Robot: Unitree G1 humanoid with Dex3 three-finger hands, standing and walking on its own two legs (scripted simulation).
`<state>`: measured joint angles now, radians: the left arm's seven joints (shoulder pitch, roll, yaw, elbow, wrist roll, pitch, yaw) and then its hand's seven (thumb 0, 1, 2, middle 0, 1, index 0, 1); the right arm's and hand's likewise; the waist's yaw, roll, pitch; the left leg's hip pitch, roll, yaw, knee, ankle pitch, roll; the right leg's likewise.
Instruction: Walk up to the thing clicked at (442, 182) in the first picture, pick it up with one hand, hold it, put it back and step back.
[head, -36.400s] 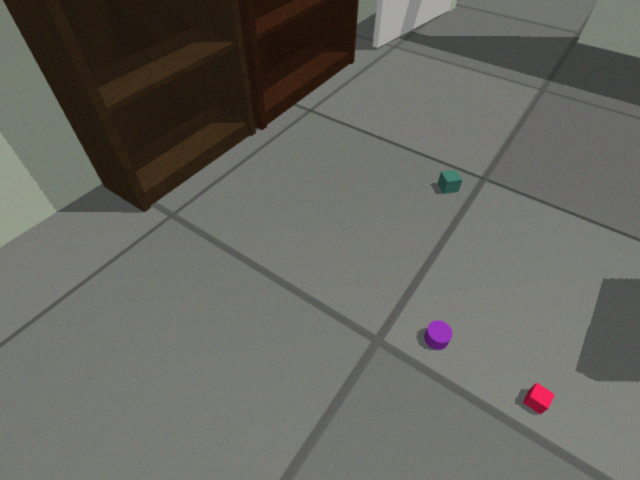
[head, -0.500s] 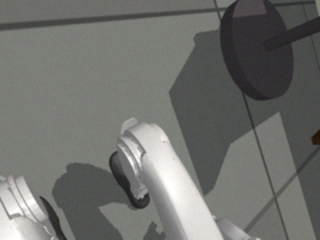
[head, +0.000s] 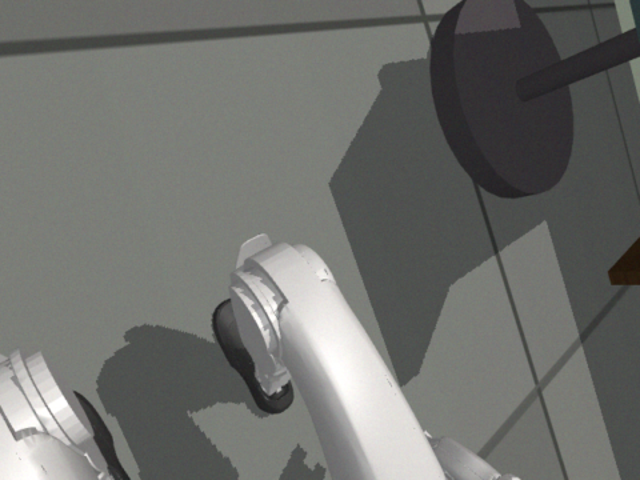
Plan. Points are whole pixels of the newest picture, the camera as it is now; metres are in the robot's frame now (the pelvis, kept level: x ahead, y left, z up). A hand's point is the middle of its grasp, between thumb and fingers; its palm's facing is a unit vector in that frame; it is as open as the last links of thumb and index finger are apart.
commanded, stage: open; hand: left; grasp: from above
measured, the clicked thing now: out of the picture +0.44 +0.37 -0.29
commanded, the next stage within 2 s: withdraw in 0.16 s
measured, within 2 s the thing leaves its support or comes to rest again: neither
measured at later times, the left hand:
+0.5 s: hand out of the picture +0.46 +0.38 -0.23, palm faces -0.13 -0.37 -0.92, open 14.1 cm
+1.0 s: hand out of the picture +0.42 +0.37 -0.08, palm faces -0.49 -0.17 -0.85, open 13.3 cm
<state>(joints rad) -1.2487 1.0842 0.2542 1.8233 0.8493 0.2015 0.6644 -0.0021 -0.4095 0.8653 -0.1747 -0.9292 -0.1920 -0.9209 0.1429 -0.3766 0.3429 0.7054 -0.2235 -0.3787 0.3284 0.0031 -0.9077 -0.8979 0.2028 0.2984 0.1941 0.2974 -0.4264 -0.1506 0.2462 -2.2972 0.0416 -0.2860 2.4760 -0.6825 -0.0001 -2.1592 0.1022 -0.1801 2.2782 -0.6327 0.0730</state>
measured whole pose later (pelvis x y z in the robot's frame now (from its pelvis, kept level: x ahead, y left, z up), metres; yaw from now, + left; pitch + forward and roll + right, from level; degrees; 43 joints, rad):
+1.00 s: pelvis +0.00 -0.01 +0.03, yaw +8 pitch +30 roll -8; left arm -0.93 0.82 0.02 1.18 1.08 -0.16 0.01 0.00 -0.36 0.90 -0.18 -0.90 -0.19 -0.89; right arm 0.13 -0.34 0.11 0.65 -0.09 -0.08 0.12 0.00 -0.90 -0.89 0.20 0.30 0.20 0.30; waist -0.20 0.00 -0.01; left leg -2.22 0.03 -0.15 2.32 -0.63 -0.01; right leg -2.13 0.05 -0.08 2.24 -0.64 0.04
